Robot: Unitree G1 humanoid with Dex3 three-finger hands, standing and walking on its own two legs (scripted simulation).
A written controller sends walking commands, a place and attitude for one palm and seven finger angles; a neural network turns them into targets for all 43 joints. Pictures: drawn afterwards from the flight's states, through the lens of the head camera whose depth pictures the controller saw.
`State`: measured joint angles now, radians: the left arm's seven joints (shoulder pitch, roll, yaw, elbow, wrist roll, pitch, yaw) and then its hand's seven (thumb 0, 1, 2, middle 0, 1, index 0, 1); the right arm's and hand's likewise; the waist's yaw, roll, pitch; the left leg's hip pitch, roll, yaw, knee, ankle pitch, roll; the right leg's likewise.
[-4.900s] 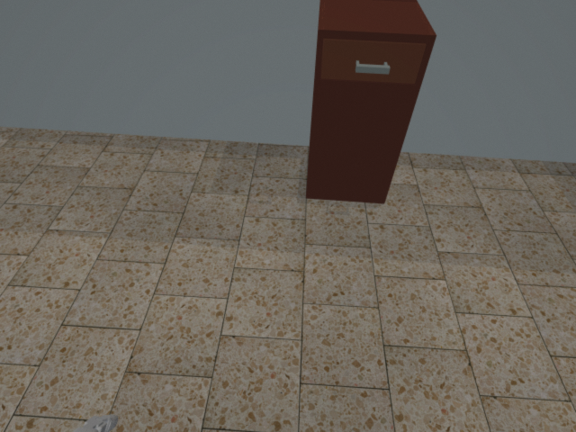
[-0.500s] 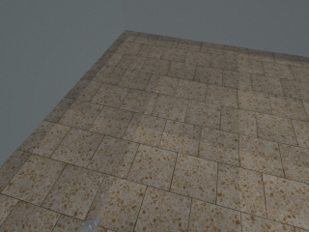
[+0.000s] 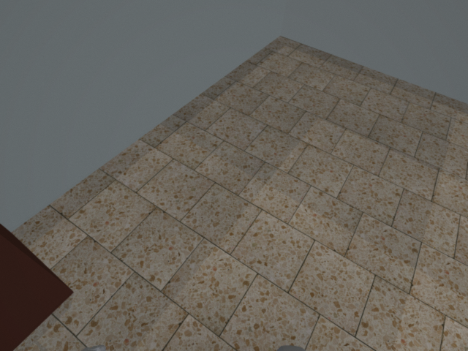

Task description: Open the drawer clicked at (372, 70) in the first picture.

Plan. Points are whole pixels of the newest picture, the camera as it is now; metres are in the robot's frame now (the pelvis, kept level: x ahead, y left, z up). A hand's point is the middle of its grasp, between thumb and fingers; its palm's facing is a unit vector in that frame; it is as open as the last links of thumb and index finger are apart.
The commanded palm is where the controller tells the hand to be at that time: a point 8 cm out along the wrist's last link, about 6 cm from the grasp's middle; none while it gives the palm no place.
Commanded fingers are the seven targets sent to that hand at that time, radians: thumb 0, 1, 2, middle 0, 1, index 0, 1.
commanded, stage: turn to face it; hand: left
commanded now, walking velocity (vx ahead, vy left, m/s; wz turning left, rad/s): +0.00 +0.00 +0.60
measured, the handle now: out of the picture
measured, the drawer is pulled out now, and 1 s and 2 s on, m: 0.00 0.00 0.00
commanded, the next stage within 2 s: take the last steps up to it in 1.42 s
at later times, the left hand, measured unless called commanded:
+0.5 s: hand out of the picture -0.03 +0.13 -0.15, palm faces +0.36 -0.89 -0.27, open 7.4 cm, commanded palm none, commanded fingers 0.00 0.90 0.90 -0.20 -0.30 -0.20 -0.30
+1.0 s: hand out of the picture -0.12 +0.21 -0.16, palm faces +0.62 -0.74 -0.25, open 7.4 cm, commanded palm none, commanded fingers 0.00 0.90 0.90 -0.20 -0.30 -0.20 -0.30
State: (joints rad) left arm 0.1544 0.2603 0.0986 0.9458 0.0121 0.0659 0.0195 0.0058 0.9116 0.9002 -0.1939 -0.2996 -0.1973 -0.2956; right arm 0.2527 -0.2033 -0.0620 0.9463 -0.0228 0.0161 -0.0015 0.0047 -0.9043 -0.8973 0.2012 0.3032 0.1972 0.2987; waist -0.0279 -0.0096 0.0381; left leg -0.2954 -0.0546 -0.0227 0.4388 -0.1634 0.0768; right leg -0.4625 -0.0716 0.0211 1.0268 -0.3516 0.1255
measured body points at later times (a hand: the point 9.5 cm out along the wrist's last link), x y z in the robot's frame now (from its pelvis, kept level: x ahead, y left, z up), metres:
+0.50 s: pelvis -0.03 -0.08 +0.00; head +0.00 -0.10 +0.45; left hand -0.05 +0.18 -0.13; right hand +0.11 -0.32 -0.16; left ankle -0.10 +0.07 -0.66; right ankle -0.01 -0.17 -0.74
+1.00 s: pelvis -0.07 -0.03 +0.00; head -0.06 +0.00 +0.45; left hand -0.16 +0.25 -0.14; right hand +0.15 -0.18 -0.13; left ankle -0.12 +0.05 -0.74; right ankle +0.03 -0.17 -0.67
